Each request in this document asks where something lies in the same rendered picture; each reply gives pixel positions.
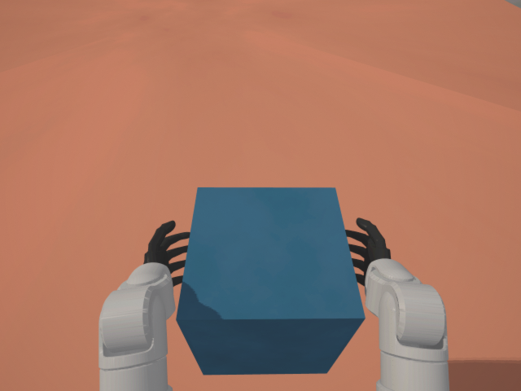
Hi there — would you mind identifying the robot right forearm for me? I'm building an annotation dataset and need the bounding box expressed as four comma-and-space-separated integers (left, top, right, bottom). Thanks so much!
365, 258, 449, 391

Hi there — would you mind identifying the carton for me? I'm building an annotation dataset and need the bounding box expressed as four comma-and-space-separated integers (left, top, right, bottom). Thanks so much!
176, 187, 366, 375

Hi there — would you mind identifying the robot left hand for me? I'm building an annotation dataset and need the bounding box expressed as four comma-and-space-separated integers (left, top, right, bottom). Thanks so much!
143, 221, 190, 286

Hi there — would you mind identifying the robot left forearm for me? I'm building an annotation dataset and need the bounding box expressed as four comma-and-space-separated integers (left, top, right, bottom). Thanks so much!
99, 262, 176, 391

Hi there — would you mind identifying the robot right hand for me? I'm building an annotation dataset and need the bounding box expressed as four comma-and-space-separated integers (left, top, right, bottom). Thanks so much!
345, 218, 391, 287

